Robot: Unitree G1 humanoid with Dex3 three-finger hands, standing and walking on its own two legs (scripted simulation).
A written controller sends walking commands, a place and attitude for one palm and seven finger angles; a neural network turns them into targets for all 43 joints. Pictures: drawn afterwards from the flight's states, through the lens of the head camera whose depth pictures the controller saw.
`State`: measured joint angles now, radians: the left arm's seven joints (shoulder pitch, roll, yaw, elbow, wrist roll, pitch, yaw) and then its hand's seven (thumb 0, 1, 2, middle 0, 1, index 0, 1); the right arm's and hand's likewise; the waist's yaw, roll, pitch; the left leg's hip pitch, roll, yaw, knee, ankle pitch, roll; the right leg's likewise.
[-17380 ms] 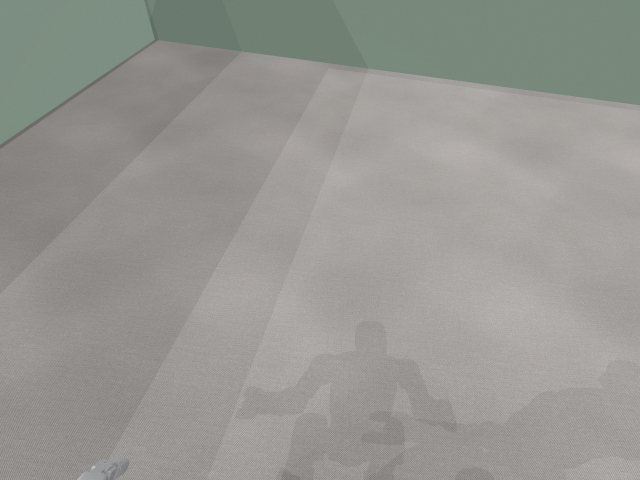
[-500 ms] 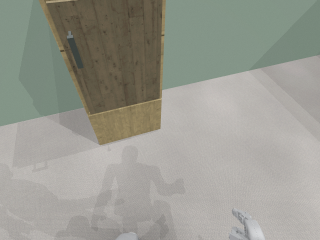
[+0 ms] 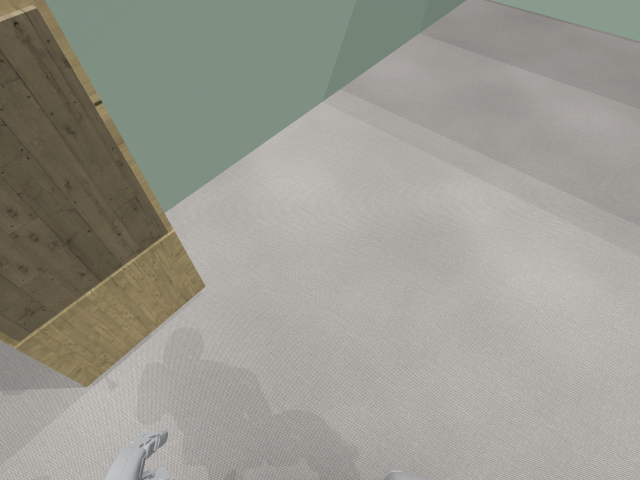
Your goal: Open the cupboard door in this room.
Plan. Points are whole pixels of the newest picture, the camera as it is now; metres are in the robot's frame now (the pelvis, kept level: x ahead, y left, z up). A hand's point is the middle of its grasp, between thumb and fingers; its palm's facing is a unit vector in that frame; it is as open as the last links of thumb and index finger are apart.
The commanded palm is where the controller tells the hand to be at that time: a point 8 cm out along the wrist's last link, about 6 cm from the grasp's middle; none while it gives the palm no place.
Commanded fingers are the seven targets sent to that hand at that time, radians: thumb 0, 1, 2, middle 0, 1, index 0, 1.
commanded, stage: turn to face it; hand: left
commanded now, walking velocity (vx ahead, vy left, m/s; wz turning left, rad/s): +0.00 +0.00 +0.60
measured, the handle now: out of the picture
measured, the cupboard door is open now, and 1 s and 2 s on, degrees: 0 0 0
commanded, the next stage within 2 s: take the last steps up to it in 1.50 s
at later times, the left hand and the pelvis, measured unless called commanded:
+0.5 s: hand out of the picture +0.04 +0.21 -0.17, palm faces +0.21 -0.96 -0.18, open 7.3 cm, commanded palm none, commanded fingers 0.00 0.90 0.90 -0.20 -0.30 -0.20 -0.30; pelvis -0.01 +0.01 +0.01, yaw +10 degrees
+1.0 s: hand out of the picture -0.01 +0.18 -0.13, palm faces +0.43 -0.86 -0.28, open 7.3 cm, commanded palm none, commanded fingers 0.00 0.90 0.90 -0.20 -0.30 -0.20 -0.30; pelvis -0.04 -0.06 +0.01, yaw +26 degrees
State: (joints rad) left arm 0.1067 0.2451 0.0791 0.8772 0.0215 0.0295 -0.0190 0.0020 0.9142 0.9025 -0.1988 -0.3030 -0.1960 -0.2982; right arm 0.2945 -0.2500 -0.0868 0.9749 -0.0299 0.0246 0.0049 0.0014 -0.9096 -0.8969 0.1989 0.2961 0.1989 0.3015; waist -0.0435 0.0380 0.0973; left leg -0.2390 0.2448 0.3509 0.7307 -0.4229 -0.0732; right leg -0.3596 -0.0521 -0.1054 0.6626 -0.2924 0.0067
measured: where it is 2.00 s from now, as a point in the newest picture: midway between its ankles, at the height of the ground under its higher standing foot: outside the picture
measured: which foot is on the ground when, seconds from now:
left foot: up 0.00-0.40, down 0.42-0.96, up 0.98-1.00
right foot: down 0.00-0.42, up 0.44-0.96, down 0.98-1.00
